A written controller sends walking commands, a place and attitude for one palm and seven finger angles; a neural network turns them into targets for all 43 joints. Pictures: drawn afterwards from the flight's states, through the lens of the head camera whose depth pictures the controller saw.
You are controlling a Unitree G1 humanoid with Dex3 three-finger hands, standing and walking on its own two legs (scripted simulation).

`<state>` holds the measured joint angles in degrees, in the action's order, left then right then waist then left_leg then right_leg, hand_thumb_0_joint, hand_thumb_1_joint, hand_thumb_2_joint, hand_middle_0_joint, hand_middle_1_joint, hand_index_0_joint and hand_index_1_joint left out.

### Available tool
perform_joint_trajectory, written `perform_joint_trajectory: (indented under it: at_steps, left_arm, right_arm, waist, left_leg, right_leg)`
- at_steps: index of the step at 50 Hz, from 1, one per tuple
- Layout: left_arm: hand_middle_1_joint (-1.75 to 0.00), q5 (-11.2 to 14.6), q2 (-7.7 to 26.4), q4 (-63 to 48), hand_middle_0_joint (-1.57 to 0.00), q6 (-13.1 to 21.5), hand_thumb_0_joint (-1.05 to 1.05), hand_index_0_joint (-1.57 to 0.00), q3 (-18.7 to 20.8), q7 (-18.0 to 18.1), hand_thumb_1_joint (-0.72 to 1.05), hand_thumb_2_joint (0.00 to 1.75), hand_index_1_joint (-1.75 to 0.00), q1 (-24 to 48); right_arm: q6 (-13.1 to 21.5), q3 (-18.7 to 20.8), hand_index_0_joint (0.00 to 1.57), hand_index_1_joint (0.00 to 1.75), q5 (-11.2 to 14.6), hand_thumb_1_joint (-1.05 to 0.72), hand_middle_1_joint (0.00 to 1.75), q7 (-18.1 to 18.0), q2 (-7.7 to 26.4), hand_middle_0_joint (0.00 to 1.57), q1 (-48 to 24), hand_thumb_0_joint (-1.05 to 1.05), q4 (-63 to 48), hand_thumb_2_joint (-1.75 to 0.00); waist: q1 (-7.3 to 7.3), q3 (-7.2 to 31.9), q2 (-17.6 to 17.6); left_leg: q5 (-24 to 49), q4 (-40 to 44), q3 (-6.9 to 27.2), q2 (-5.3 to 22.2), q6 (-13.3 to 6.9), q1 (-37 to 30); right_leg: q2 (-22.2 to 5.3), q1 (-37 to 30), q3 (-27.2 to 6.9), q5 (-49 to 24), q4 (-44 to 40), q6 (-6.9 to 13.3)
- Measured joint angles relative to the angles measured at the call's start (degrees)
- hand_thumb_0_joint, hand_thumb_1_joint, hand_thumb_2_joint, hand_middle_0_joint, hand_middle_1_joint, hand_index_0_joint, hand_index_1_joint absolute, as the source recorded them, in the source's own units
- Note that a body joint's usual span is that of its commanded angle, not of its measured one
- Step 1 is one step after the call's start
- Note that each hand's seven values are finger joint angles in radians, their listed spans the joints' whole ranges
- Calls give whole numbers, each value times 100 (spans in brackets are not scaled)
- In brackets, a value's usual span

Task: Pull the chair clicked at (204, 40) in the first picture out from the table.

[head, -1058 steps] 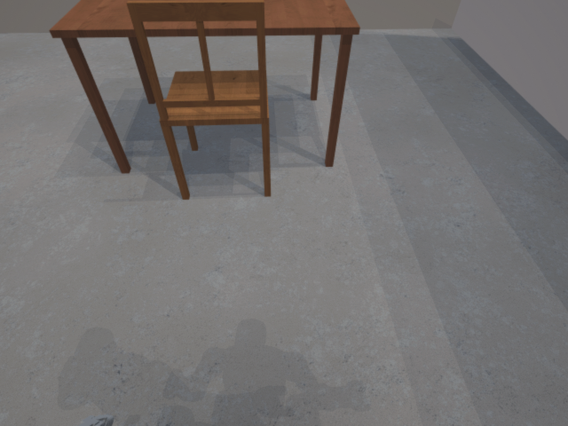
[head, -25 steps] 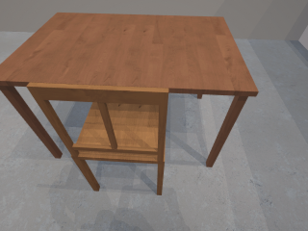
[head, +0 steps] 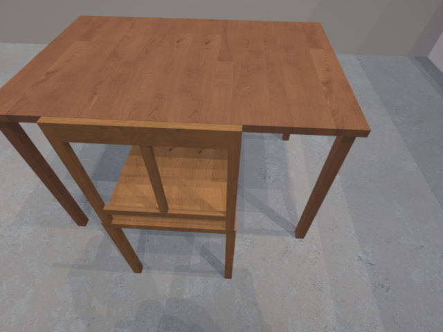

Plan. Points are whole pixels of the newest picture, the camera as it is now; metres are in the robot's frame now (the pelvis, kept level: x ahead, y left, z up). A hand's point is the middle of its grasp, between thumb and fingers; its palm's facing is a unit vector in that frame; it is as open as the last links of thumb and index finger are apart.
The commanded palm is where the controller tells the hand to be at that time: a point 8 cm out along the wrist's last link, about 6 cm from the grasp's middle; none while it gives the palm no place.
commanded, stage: raise the hand toward the chair's back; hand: left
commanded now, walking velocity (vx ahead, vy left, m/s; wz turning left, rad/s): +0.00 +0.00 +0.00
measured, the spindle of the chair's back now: (156, 181) +0.48 +0.21 -0.09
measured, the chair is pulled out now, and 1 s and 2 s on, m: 0.00 0.00 0.00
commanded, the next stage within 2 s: none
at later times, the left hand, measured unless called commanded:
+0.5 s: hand out of the picture +0.12 +0.17 -0.08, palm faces +0.09 -1.00 -0.02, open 9.9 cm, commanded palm +0.12 +0.23 -0.06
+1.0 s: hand (120, 311) +0.17 +0.20 -0.06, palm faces +0.01 -1.00 -0.06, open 14.3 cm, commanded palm +0.14 +0.25 -0.05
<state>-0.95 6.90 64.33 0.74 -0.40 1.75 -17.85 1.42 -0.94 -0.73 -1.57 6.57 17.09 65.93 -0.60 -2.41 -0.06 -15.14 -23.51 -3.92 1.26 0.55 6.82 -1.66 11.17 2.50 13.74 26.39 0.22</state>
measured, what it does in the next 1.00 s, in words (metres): lowers itself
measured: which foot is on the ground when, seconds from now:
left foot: down 0.00-1.00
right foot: down 0.00-1.00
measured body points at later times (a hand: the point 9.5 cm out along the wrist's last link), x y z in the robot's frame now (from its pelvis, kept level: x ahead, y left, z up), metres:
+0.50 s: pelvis -0.03 +0.00 -0.10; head +0.02 +0.02 +0.34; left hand +0.11 +0.23 -0.08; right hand +0.24 -0.23 -0.12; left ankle -0.03 +0.12 -0.74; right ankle +0.01 -0.11 -0.74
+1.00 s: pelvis -0.04 +0.01 -0.10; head +0.03 +0.03 +0.34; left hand +0.16 +0.25 -0.05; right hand +0.12 -0.24 -0.18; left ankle -0.03 +0.12 -0.74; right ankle +0.01 -0.11 -0.74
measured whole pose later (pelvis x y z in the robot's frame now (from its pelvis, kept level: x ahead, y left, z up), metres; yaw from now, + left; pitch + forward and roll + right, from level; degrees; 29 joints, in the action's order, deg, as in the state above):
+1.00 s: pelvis -0.04 +0.01 -0.10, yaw +2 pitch +16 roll -2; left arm 13.5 12.9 -2.7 24.3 8.2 -13.5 -25.7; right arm 11.2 1.6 1.3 -3.1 14.2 15.4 31.8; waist 1.6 8.0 -1.0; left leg -31.9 -69.5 0.5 1.7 -0.5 53.7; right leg -3.2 54.1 5.1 28.0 66.3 -0.1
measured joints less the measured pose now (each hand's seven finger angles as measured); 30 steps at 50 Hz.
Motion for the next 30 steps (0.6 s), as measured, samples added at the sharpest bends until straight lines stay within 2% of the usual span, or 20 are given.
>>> perform_joint_trajectory:
  at_steps: [1,2,3,4,6,8,10,12,15,17,18,20,24,27,30]
  left_arm:
    - [-30,-12,-12,10,-20,33,1,-20,-16,36,91,90,-30,12]
    - [-30,209,22,-845,-20,-345,1,-20,-58,80,91,90,-30,-256]
    - [-30,407,131,-1957,-20,-740,4,-21,19,191,94,89,-30,-592]
    - [-30,541,249,-2812,-20,-622,5,-21,62,308,95,89,-30,-869]
    - [-30,801,410,-4074,-20,-290,6,-20,58,493,95,89,-30,-1106]
    - [-30,943,434,-4893,-19,162,6,-20,54,473,93,88,-29,-976]
    - [-29,1001,337,-5251,-19,837,5,-19,100,254,89,87,-29,-615]
    - [-29,1117,161,-5364,-18,1640,4,-18,176,-196,85,85,-28,-275]
    - [-28,1164,-71,-5338,-18,2821,3,-18,283,-1120,77,83,-27,-79]
    - [-27,1083,-120,-5379,-17,3247,2,-18,308,-1533,72,81,-27,-198]
    - [-27,1056,-108,-5420,-17,3287,2,-18,309,-1652,70,80,-27,-306]
    - [-26,1050,-37,-5581,-17,3120,1,-18,306,-1715,64,78,-26,-607]
    - [-25,1074,212,-6197,-17,2802,2,-17,445,-1451,54,74,-25,-1287]
    - [-24,1223,374,-6658,-16,2962,2,-16,575,-1406,47,71,-23,-1424]
    - [-23,1376,436,-6915,-15,3024,2,-15,602,-1657,40,68,-22,-1121]
  right_arm:
    - [-21,1,20,30,5,-92,30,18,27,20,-2,0,-30,-90]
    - [-2,-35,20,30,46,-92,30,-8,78,20,78,1,-267,-90]
    - [201,-76,20,30,100,-93,30,-111,139,20,199,2,-503,-90]
    - [479,-63,20,30,148,-94,30,-192,212,20,325,2,-717,-90]
    - [1002,-11,20,30,279,-94,30,-277,413,20,450,3,-1113,-90]
    - [1369,77,20,30,290,-94,30,-311,652,20,389,3,-1527,-90]
    - [1601,204,20,30,218,-93,30,-272,847,20,194,3,-1931,-90]
    - [1714,342,20,30,143,-93,30,-152,938,20,-74,2,-2314,-90]
    - [1656,536,20,30,91,-92,30,126,939,20,-495,2,-2889,-90]
    - [1525,629,20,30,84,-92,30,248,921,20,-729,1,-3269,-90]
    - [1437,666,20,30,95,-92,30,279,903,19,-827,1,-3436,-90]
    - [1240,688,20,30,117,-92,30,285,870,19,-972,1,-3748,-90]
    - [1055,574,20,30,76,-91,30,208,763,19,-1118,1,-4084,-90]
    - [1074,371,20,30,43,-91,30,143,666,19,-1147,1,-4044,-90]
    - [1112,128,20,30,54,-91,30,84,562,20,-1129,1,-3867,-90]
  waist:
    - [10,8,-46]
    - [21,-38,-58]
    - [-13,-85,-43]
    - [-23,-45,-37]
    - [70,87,-92]
    - [198,228,-174]
    - [276,449,-192]
    - [273,699,-88]
    - [247,930,161]
    - [195,1024,299]
    - [152,1037,360]
    - [61,1026,429]
    - [-121,1007,325]
    - [-230,1003,148]
    - [-293,986,-20]
  left_leg:
    - [-37,-124,30,35,5,106]
    - [-85,-236,41,46,3,159]
    - [-126,-304,26,43,-4,159]
    - [-163,-380,27,29,-12,218]
    - [-241,-610,118,-18,-29,438]
    - [-349,-971,224,-71,-53,808]
    - [-500,-1440,250,-110,-69,1357]
    - [-699,-1973,181,-105,-64,1967]
    - [-1053,-2807,89,-34,-42,2759]
    - [-1145,-3328,94,11,-27,3233]
    - [-1293,-3585,100,26,-18,3425]
    - [-1566,-4001,147,40,-4,3745]
    - [-1782,-4572,368,73,30,4273]
    - [-1856,-4892,569,82,42,4644]
    - [-1875,-5120,695,81,47,4964]
  right_leg:
    - [27,33,32,-11,-3,-3]
    - [33,59,42,-3,48,-6]
    - [26,81,25,33,140,-5]
    - [8,152,23,87,250,-3]
    - [-59,316,105,205,467,-18]
    - [-135,609,199,329,765,-44]
    - [-200,1145,208,491,1230,-54]
    - [-219,1808,119,681,1800,-43]
    - [-183,2663,-3,978,2641,-6]
    - [-149,3159,-37,1194,3181,9]
    - [-140,3351,-43,1290,3416,22]
    - [-144,3645,-13,1458,3784,56]
    - [-138,4026,187,1641,4196,84]
    - [-139,4257,375,1696,4370,112]
    - [-142,4485,489,1696,4494,118]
